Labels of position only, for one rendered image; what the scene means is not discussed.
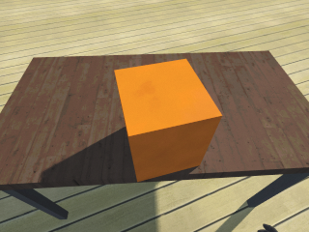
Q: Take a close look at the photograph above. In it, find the carton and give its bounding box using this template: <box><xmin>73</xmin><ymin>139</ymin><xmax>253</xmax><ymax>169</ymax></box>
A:
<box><xmin>114</xmin><ymin>59</ymin><xmax>222</xmax><ymax>183</ymax></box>

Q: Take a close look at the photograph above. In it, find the table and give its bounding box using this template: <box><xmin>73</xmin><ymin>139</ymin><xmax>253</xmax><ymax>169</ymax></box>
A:
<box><xmin>0</xmin><ymin>50</ymin><xmax>309</xmax><ymax>220</ymax></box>

